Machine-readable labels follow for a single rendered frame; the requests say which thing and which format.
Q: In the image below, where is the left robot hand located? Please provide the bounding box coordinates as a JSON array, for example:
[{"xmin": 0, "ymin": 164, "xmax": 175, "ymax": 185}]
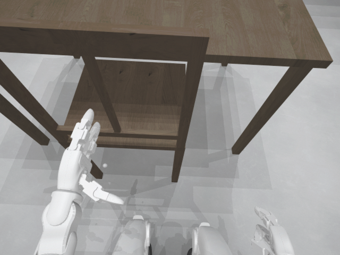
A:
[{"xmin": 57, "ymin": 108, "xmax": 124, "ymax": 206}]

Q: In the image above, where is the table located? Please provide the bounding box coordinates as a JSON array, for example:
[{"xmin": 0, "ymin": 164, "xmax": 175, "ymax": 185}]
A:
[{"xmin": 0, "ymin": 0, "xmax": 333, "ymax": 155}]

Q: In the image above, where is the robot left forearm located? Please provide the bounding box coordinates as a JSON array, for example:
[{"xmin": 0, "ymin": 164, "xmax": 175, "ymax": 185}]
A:
[{"xmin": 34, "ymin": 190, "xmax": 83, "ymax": 255}]

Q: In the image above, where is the right robot thigh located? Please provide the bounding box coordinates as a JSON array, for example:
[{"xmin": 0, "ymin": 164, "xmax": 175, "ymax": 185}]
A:
[{"xmin": 192, "ymin": 226, "xmax": 232, "ymax": 255}]

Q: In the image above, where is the robot thigh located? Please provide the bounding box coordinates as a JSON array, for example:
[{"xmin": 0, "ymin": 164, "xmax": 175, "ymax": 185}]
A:
[
  {"xmin": 192, "ymin": 226, "xmax": 232, "ymax": 255},
  {"xmin": 112, "ymin": 219, "xmax": 150, "ymax": 255}
]

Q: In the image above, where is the chair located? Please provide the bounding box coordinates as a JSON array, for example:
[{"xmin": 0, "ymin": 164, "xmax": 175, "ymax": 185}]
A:
[{"xmin": 0, "ymin": 18, "xmax": 209, "ymax": 182}]

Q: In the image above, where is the right robot hand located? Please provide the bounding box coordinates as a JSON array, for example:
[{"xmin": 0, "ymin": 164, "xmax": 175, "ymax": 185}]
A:
[{"xmin": 251, "ymin": 206, "xmax": 295, "ymax": 255}]

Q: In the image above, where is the left robot thigh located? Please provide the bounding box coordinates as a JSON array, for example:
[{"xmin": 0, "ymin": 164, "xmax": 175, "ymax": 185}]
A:
[{"xmin": 112, "ymin": 219, "xmax": 150, "ymax": 255}]

